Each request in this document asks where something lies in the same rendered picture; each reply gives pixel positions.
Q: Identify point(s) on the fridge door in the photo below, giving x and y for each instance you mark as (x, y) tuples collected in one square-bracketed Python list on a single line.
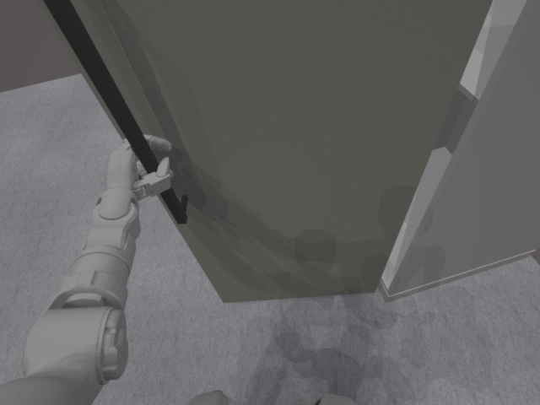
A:
[(300, 129)]

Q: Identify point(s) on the left robot hand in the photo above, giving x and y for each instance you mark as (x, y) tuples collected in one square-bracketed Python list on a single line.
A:
[(123, 171)]

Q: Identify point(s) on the left robot forearm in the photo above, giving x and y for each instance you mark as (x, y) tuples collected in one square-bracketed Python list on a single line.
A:
[(104, 261)]

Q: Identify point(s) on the handle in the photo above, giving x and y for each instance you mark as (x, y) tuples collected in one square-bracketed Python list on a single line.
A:
[(77, 36)]

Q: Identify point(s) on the left robot upper arm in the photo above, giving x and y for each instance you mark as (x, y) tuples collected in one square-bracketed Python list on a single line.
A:
[(72, 354)]

